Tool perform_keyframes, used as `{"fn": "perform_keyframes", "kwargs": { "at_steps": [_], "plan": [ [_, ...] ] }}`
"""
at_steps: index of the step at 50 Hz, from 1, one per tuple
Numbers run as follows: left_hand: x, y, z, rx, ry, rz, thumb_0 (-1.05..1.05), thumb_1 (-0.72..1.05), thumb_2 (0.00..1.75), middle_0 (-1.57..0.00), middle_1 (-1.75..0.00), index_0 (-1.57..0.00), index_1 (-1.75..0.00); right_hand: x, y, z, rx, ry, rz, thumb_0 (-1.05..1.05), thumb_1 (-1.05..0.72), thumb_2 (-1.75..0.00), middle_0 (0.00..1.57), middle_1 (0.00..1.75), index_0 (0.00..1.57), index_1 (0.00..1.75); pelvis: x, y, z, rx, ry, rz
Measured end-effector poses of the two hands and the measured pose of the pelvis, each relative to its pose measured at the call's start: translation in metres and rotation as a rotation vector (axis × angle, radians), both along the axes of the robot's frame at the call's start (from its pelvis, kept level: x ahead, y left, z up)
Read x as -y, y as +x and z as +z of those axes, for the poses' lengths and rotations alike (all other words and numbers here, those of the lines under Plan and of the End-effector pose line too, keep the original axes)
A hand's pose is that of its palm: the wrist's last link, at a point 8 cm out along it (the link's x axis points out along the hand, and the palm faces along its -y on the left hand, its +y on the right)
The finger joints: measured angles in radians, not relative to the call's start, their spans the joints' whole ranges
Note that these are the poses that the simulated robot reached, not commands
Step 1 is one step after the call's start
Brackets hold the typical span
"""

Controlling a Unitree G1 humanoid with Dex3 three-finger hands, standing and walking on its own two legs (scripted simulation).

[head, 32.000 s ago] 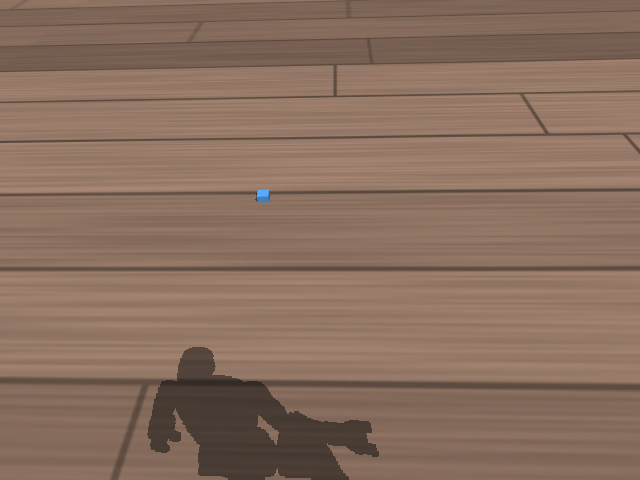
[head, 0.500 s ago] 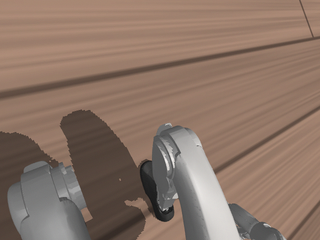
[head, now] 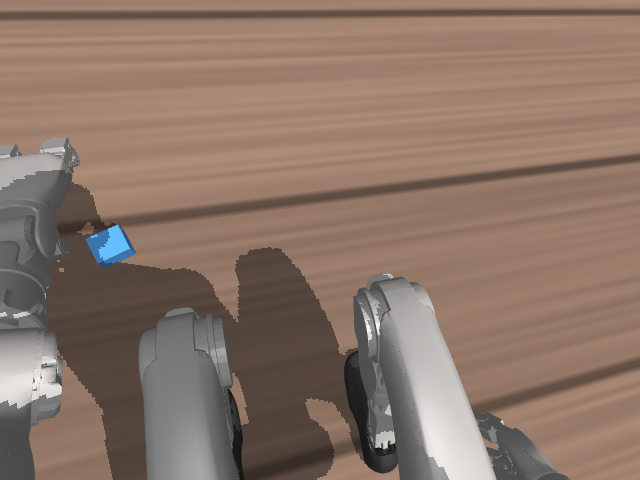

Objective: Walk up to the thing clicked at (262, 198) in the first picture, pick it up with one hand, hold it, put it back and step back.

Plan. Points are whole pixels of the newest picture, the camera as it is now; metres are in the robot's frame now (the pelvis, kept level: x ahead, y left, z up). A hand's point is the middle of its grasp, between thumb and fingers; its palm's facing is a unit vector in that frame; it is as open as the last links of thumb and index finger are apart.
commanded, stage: withdraw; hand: left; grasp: from above
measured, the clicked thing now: (111, 246) +0.47 +0.31 -0.32
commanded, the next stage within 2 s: home in 0.30 s
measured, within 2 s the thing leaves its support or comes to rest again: neither
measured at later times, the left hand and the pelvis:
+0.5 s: hand (76, 237) +0.44 +0.31 -0.19, palm faces -0.43 -0.07 -0.90, open 12.6 cm; pelvis -0.01 +0.00 -0.02, yaw +0 degrees
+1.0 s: hand (23, 276) +0.35 +0.28 -0.01, palm faces -0.26 -0.65 -0.71, open 7.9 cm; pelvis +0.00 +0.00 +0.11, yaw +3 degrees
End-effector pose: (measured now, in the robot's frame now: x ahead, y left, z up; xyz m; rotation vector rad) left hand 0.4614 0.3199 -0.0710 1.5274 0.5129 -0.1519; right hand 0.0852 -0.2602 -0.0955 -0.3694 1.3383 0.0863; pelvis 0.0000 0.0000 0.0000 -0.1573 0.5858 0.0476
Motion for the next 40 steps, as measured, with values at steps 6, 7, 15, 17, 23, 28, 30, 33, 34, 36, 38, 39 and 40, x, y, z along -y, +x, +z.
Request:
{"fn": "perform_keyframes", "kwargs": {
  "at_steps": [6, 7, 15, 17, 23, 28, 30, 33, 34, 36, 38, 39, 40],
  "plan": [
    [0.01, -0.006, 0.025, -0.082, -0.038, -0.036, 0.0, -0.32, 0.86, -0.25, -0.85, -0.25, -0.85, 0.011, -0.003, 0.018, 0.029, -0.055, -0.008, 0.0, -0.9, -0.89, 0.2, 0.3, 0.2, 0.3, 0.006, -0.01, 0.018, 0.021, 0.022, 0.01],
    [0.011, -0.008, 0.025, -0.089, -0.045, -0.045, 0.0, -0.32, 0.86, -0.26, -0.85, -0.25, -0.85, 0.014, -0.005, 0.02, 0.028, -0.069, -0.007, 0.0, -0.9, -0.89, 0.2, 0.3, 0.2, 0.3, 0.006, -0.011, 0.019, 0.025, 0.023, 0.011],
    [0.01, -0.018, -0.005, -0.116, -0.074, -0.103, 0.0, -0.28, 0.83, -0.28, -0.82, -0.28, -0.82, 0.03, -0.034, 0.023, -0.049, -0.173, 0.008, 0.0, -0.9, -0.89, 0.2, 0.3, 0.2, 0.29, 0.008, -0.016, 0.008, 0.041, 0.023, 0.006],
    [0.009, -0.021, -0.019, -0.118, -0.077, -0.113, 0.0, -0.28, 0.83, -0.28, -0.82, -0.28, -0.82, 0.03, -0.041, 0.02, -0.075, -0.189, 0.014, 0.0, -0.9, -0.89, 0.2, 0.3, 0.2, 0.29, 0.007, -0.016, 0.001, 0.045, 0.019, 0.004],
    [0.005, -0.018, -0.055, -0.059, -0.084, -0.129, 0.0, -0.26, 0.83, -0.28, -0.81, -0.28, -0.8, 0.021, -0.057, 0.006, -0.139, -0.202, 0.023, 0.0, -0.89, -0.89, 0.2, 0.3, 0.2, 0.29, 0.004, -0.013, -0.018, 0.053, 0.003, -0.001],
    [0.004, -0.005, -0.062, 0.053, -0.071, -0.087, 0.0, -0.19, 0.87, -0.28, -0.75, -0.27, -0.75, 0.007, -0.059, -0.005, -0.146, -0.17, 0.0, 0.0, -0.89, -0.89, 0.2, 0.3, 0.2, 0.29, 0.001, -0.008, -0.026, 0.032, -0.006, -0.002],
    [0.003, -0.001, -0.056, 0.095, -0.072, -0.046, 0.0, -0.14, 0.87, -0.27, -0.71, -0.26, -0.71, 0.002, -0.056, -0.007, -0.135, -0.146, -0.02, 0.0, -0.89, -0.89, 0.2, 0.3, 0.2, 0.29, 0.0, -0.005, -0.025, 0.015, -0.007, -0.002],
    [0.001, 0.0, -0.041, 0.123, -0.093, 0.033, 0.0, -0.03, 0.88, -0.26, -0.64, -0.25, -0.65, -0.006, -0.048, -0.007, -0.106, -0.104, -0.055, 0.0, -0.89, -0.89, 0.2, 0.3, 0.2, 0.29, -0.001, -0.001, -0.017, -0.013, -0.006, 0.002],
    [0.0, -0.001, -0.033, 0.127, -0.108, 0.065, 0.0, 0.01, 0.88, -0.26, -0.62, -0.24, -0.63, -0.008, -0.044, -0.005, -0.095, -0.09, -0.068, 0.0, -0.89, -0.89, 0.2, 0.3, 0.2, 0.29, -0.001, 0.0, -0.012, -0.022, -0.005, 0.003],
    [-0.003, -0.006, -0.017, 0.121, -0.136, 0.124, 0.0, 0.1, 0.87, -0.25, -0.57, -0.24, -0.58, -0.011, -0.036, 0.0, -0.072, -0.062, -0.091, 0.0, -0.89, -0.89, 0.2, 0.3, 0.2, 0.29, -0.002, 0.001, 0.0, -0.035, -0.001, 0.008],
    [-0.005, -0.015, 0.001, 0.1, -0.171, 0.175, 0.0, 0.2, 0.86, -0.24, -0.52, -0.23, -0.53, -0.013, -0.026, 0.008, -0.048, -0.037, -0.11, 0.0, -0.89, -0.89, 0.2, 0.3, 0.2, 0.29, -0.002, 0.003, 0.014, -0.044, 0.004, 0.012],
    [-0.005, -0.021, 0.011, 0.088, -0.195, 0.199, 0.0, 0.25, 0.86, -0.24, -0.5, -0.23, -0.51, -0.013, -0.02, 0.014, -0.035, -0.027, -0.117, 0.0, -0.9, -0.89, 0.2, 0.3, 0.2, 0.29, -0.003, 0.003, 0.022, -0.047, 0.007, 0.013],
    [-0.006, -0.027, 0.021, 0.073, -0.221, 0.22, 0.0, 0.3, 0.86, -0.24, -0.48, -0.22, -0.48, -0.013, -0.014, 0.02, -0.021, -0.019, -0.121, 0.0, -0.9, -0.89, 0.2, 0.3, 0.2, 0.29, -0.002, 0.004, 0.031, -0.049, 0.01, 0.014]
  ]
}}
